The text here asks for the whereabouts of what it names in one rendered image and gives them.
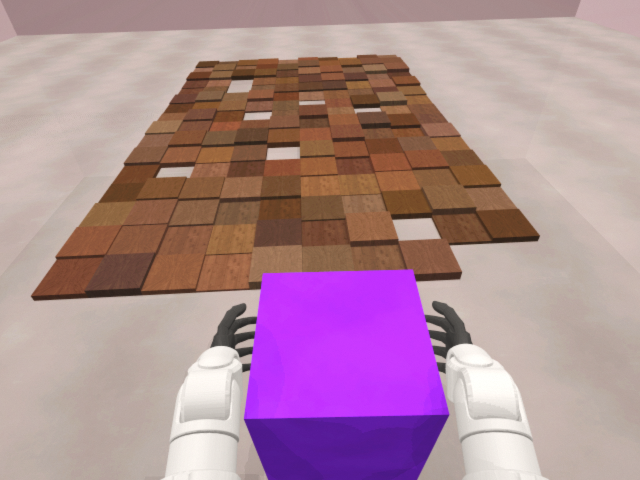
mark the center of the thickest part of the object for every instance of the robot right forearm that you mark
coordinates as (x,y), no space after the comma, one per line
(493,428)

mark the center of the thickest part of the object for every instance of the carton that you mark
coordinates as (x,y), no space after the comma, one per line
(343,383)

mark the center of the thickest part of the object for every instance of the robot left forearm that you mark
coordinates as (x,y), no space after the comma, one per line
(206,424)

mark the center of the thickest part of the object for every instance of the robot right hand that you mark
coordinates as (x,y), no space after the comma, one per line
(455,331)

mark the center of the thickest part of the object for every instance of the robot left hand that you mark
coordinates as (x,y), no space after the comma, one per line
(228,326)

